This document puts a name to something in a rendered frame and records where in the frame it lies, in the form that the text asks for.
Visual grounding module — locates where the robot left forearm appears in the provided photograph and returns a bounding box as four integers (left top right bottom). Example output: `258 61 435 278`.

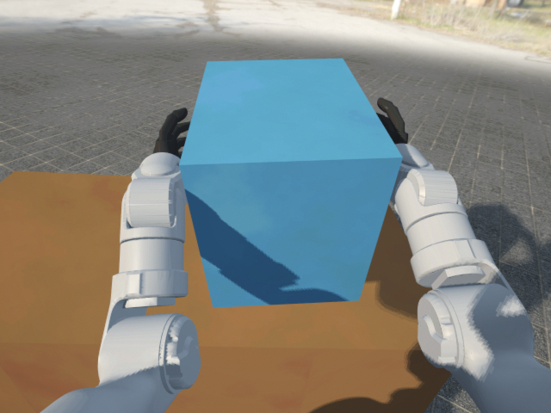
98 152 188 379

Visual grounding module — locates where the robot right forearm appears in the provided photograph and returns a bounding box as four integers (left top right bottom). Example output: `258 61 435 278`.
390 144 535 353

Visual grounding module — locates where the robot left hand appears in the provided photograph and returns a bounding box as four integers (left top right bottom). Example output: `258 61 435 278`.
152 108 191 159

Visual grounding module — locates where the robot left upper arm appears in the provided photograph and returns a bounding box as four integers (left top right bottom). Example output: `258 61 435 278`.
41 313 201 413

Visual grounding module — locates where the pedestal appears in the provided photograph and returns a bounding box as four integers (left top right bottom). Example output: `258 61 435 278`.
0 171 451 413

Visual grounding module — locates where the robot right upper arm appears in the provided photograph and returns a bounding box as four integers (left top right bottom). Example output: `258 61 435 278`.
418 283 551 413

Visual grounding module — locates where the carton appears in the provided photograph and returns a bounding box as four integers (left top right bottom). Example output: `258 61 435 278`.
179 59 403 308

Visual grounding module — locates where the robot right hand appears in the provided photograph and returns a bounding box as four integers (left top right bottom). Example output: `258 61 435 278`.
376 98 408 144

